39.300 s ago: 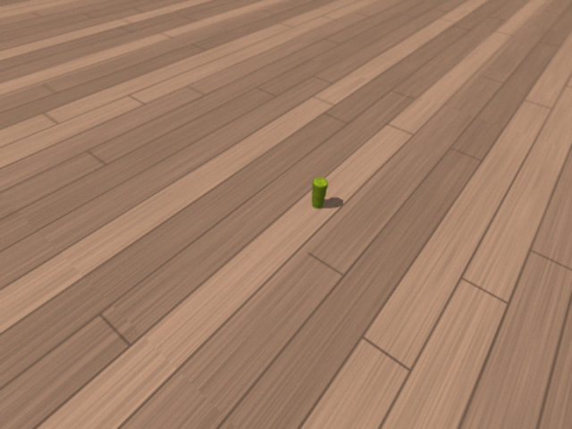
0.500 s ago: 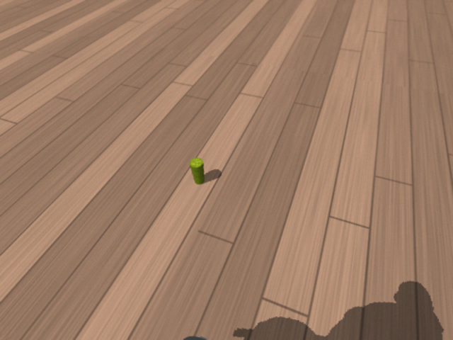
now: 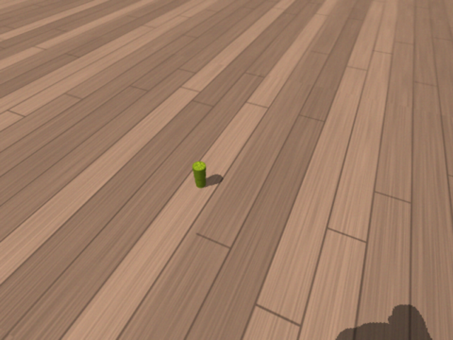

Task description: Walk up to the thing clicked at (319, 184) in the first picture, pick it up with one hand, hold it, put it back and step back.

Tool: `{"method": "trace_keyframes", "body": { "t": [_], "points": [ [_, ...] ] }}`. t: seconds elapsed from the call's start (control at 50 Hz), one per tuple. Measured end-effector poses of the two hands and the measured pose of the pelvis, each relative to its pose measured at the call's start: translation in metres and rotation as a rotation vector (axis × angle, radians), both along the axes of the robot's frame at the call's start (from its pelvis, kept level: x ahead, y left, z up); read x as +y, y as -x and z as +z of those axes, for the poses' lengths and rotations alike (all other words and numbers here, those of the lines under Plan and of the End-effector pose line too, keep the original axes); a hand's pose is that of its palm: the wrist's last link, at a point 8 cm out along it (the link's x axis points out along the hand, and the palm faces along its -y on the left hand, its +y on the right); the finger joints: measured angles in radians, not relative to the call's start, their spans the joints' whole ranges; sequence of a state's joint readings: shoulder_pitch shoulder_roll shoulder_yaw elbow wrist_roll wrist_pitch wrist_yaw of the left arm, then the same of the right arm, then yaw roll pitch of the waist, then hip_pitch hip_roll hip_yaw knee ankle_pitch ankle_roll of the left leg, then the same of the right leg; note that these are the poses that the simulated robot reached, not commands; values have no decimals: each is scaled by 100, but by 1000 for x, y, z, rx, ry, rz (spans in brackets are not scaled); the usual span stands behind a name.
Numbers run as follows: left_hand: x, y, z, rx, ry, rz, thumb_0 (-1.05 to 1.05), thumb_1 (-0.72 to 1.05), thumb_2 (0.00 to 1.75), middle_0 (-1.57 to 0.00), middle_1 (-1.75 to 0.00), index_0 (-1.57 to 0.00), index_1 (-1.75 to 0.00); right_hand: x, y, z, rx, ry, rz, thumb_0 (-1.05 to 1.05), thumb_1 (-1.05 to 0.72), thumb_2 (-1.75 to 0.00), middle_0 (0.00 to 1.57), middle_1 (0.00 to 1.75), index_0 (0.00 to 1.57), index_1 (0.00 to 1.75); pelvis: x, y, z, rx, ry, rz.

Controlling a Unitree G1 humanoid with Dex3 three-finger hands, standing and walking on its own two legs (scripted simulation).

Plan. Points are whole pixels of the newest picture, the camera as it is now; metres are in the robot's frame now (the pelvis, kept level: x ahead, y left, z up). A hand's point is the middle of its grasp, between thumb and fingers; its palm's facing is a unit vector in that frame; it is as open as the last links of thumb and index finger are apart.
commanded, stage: step back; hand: left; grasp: from the side
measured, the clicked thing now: (200, 175) +1.12 +0.18 -0.68
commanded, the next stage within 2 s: stand in 0.50 s
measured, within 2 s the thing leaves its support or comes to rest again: neither
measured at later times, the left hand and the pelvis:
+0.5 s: hand out of the picture +0.12 +0.30 -0.15, palm faces +0.00 -0.93 -0.37, open 7.4 cm; pelvis +0.04 +0.03 +0.00, yaw +0 degrees
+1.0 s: hand out of the picture +0.13 +0.29 -0.13, palm faces -0.05 -0.94 -0.33, open 7.4 cm; pelvis +0.05 +0.04 +0.03, yaw -1 degrees
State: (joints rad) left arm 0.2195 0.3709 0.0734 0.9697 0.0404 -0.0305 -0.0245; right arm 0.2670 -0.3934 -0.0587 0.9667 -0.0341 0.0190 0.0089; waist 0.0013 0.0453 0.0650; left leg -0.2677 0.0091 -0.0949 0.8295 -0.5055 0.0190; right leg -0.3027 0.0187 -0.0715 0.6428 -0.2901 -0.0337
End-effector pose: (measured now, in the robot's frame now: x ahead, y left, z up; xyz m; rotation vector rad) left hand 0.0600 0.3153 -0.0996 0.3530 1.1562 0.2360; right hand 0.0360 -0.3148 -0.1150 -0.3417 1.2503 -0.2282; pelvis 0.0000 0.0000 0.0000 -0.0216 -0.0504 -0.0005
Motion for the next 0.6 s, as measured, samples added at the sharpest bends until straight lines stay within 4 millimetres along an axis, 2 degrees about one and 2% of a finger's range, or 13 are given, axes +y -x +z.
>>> {"method": "trace_keyframes", "body": {
  "t": [0.12, 0.2, 0.26, 0.32, 0.4, 0.5, 0.6],
  "points": [
    [-8, 3, 10, 4, 11, 45, 1, 90, 90, -21, -30, -21, -30, 3, -45, 6, -26, -11, 66, 0, -90, -90, 20, 30, 20, 30, 1, -16, 10, 1, -21, 17],
    [2, -2, 8, 31, 2, 54, 1, 90, 90, -21, -30, -21, -30, 11, -70, 6, -40, -13, 83, 0, -90, -90, 20, 30, 20, 30, 8, -27, 9, 3, -25, 22],
    [14, -12, 0, 39, 0, 58, 1, 90, 90, -21, -30, -21, -30, 22, -86, 2, -51, -6, 88, 0, -90, -90, 20, 30, 20, 30, 17, -35, 3, 3, -23, 31],
    [25, -26, -9, 37, 4, 57, 1, 90, 90, -21, -30, -21, -30, 38, -96, 1, -59, -4, 84, 0, -90, -90, 20, 30, 20, 30, 26, -38, -1, -5, -47, 22],
    [30, -44, -13, 30, 14, 40, 1, 90, 90, -20, -30, -20, -30, 54, -108, 4, -79, -23, 83, 0, -90, -90, 20, 30, 20, 30, 30, -41, 0, 10, -25, 6],
    [30, -54, -12, 28, 23, 14, 1, 90, 90, -20, -30, -20, -30, 61, -123, 9, -115, -34, 78, 0, -90, -90, 20, 30, 21, 30, 32, -42, 3, 21, -5, -6],
    [24, -58, -5, 49, 46, -1, 1, 90, 90, -20, -30, -20, -30, 63, -127, 15, -128, -53, 67, 0, -90, -90, 20, 30, 21, 30, 36, -47, 11, 16, -9, -4]
  ]
}}
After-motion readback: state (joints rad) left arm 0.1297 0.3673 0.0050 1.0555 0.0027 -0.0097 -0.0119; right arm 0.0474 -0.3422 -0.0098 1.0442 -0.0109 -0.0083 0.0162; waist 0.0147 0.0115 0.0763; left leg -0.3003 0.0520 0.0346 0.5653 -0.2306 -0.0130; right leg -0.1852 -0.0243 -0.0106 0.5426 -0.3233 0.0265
